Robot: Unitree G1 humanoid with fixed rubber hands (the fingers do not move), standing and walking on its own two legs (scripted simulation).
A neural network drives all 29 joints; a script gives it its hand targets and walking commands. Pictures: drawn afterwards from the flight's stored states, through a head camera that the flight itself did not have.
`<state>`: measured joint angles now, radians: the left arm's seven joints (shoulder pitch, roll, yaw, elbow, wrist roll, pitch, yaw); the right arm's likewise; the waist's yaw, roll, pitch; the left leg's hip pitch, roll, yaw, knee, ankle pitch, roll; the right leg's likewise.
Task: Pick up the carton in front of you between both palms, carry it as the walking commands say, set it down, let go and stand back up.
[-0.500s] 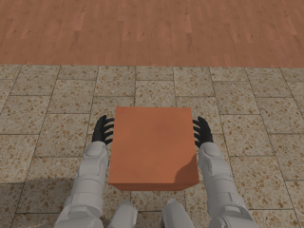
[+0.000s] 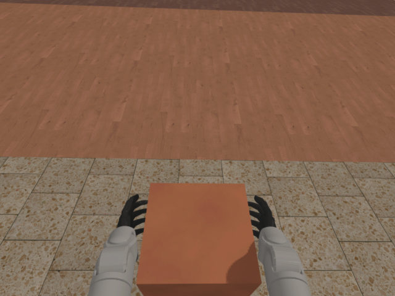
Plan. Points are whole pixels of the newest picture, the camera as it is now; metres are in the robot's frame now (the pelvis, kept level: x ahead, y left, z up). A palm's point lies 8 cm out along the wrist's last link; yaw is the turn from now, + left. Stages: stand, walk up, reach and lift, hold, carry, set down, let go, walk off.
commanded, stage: reach and lift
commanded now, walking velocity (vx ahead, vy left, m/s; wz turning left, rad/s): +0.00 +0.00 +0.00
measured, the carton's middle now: (196, 249) +0.27 +0.00 -0.08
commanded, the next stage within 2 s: hold in 1.12 s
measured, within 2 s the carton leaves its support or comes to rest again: neither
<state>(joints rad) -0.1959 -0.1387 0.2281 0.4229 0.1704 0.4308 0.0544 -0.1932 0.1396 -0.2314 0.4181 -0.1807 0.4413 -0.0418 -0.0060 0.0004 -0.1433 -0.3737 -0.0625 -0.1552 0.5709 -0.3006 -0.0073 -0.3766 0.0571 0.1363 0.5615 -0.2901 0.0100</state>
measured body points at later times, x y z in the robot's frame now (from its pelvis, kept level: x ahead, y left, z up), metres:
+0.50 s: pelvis -0.02 +0.00 +0.01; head -0.04 +0.00 +0.46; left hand +0.29 +0.15 +0.02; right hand +0.28 -0.15 +0.03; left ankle -0.01 +0.13 -0.73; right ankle +0.00 -0.13 -0.73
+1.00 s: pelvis -0.01 +0.00 +0.01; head -0.04 +0.00 +0.46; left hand +0.29 +0.15 +0.04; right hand +0.29 -0.15 +0.04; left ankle -0.01 +0.13 -0.73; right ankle +0.00 -0.13 -0.73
